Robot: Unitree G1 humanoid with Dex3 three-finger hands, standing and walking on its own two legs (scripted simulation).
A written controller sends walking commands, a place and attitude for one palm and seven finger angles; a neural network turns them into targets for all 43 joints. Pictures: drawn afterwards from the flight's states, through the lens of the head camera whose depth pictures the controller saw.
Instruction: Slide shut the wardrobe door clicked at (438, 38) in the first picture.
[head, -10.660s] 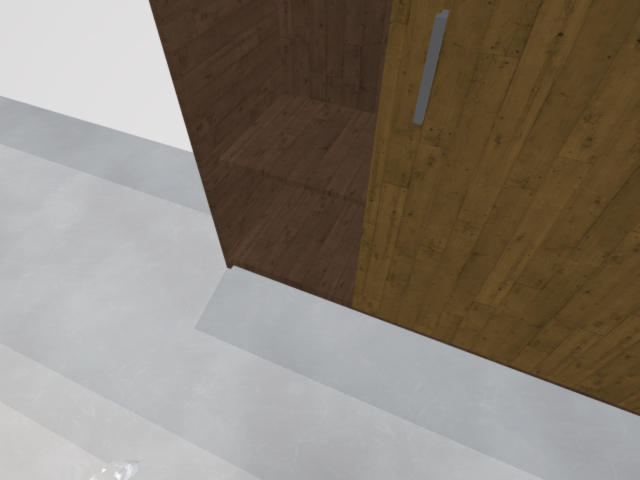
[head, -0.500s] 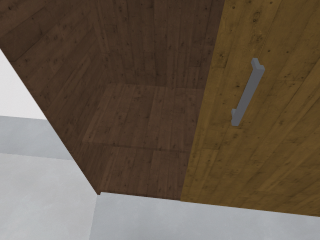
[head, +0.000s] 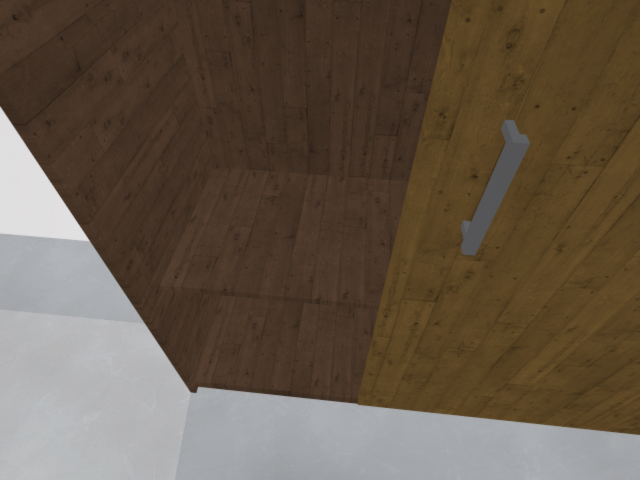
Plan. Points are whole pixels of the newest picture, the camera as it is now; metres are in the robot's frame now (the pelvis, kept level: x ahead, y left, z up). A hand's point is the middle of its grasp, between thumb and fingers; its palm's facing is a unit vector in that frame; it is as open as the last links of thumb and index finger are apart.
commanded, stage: look again from close up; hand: right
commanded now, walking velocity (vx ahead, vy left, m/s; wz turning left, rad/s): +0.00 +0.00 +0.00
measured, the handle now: (487, 193) +0.43 -0.18 +0.16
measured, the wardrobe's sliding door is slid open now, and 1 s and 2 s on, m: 0.51 0.51 0.51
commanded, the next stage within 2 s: raise the hand with hooked fingers in 0.30 s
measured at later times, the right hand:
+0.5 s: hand out of the picture +0.02 -0.19 -0.14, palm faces +0.12 +0.95 -0.28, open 7.2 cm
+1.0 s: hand out of the picture +0.11 -0.19 +0.02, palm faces +0.27 +0.96 -0.07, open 9.6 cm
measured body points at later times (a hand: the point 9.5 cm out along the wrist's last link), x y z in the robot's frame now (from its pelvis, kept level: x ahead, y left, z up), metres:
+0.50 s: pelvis -0.02 +0.01 -0.01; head +0.00 +0.01 +0.44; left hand -0.01 +0.23 -0.16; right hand +0.01 -0.24 -0.12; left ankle -0.06 +0.10 -0.74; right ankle -0.01 -0.07 -0.74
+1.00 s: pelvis -0.06 +0.05 -0.05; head -0.05 +0.04 +0.40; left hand +0.18 +0.25 -0.09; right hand +0.09 -0.24 +0.03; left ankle -0.06 +0.11 -0.74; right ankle -0.01 -0.07 -0.74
